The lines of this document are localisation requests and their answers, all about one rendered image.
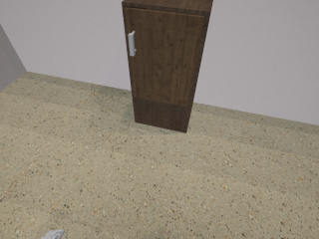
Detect handle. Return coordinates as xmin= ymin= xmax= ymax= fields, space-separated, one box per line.
xmin=128 ymin=31 xmax=137 ymax=57

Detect cupboard door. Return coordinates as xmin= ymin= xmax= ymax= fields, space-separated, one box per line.
xmin=125 ymin=7 xmax=204 ymax=107

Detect left robot hand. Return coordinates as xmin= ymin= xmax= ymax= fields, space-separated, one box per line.
xmin=40 ymin=229 xmax=65 ymax=239

